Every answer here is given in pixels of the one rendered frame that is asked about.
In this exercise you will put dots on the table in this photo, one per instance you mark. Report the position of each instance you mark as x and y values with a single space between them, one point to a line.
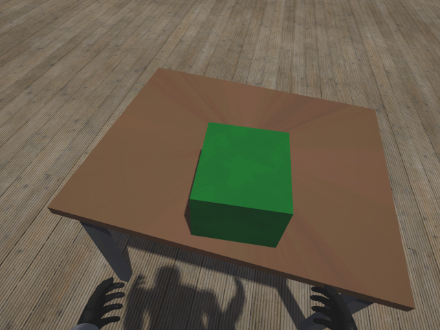
344 232

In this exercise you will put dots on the carton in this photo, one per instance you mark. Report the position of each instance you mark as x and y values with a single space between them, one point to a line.
242 190

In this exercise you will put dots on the right robot hand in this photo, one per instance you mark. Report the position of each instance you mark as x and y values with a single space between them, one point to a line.
339 313

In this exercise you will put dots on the left robot hand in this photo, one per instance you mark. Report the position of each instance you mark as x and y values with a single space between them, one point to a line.
95 308

